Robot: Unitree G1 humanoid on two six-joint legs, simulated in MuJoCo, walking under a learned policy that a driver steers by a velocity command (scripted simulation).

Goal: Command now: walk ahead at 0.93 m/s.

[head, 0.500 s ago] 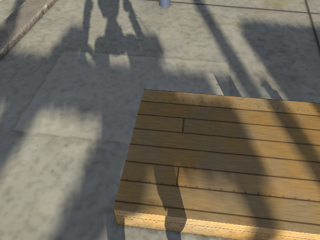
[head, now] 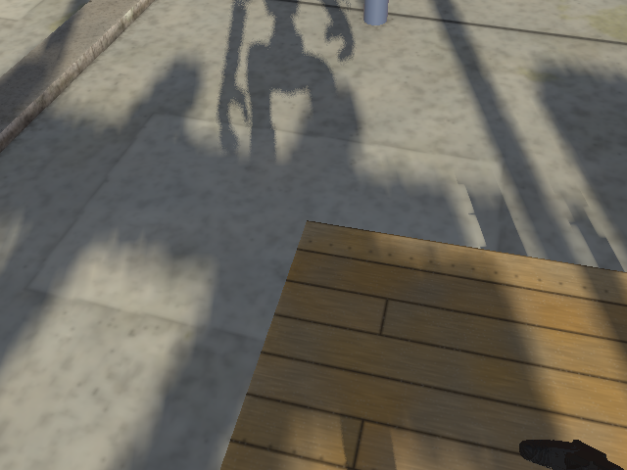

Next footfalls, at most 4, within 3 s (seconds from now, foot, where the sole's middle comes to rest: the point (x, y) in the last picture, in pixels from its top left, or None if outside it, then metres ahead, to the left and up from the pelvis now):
0.14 left None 0.22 0.15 -0.77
0.48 right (417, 417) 0.58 -0.10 -0.63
0.88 left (342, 257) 0.98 0.06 -0.63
1.40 right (517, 217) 1.28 -0.43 -0.77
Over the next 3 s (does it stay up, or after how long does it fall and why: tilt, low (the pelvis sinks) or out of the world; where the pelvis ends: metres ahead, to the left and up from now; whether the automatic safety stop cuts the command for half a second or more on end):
stays up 2.53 -0.55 0.00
